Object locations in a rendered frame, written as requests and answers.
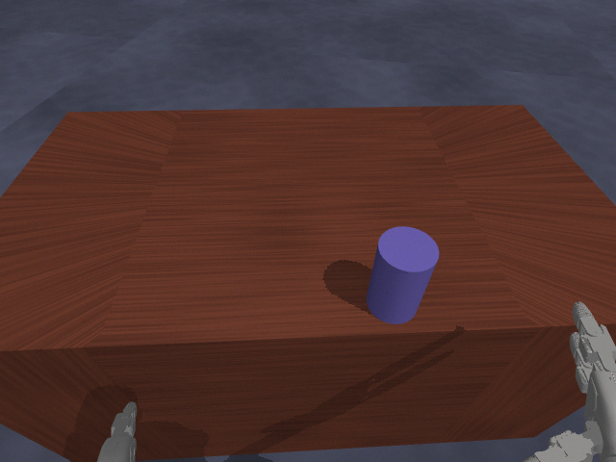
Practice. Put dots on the right robot hand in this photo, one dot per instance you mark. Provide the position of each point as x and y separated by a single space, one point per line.
595 355

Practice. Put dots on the left robot hand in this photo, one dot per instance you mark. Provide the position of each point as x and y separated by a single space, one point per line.
122 445

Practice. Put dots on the can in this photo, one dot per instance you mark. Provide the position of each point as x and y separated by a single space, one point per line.
404 261

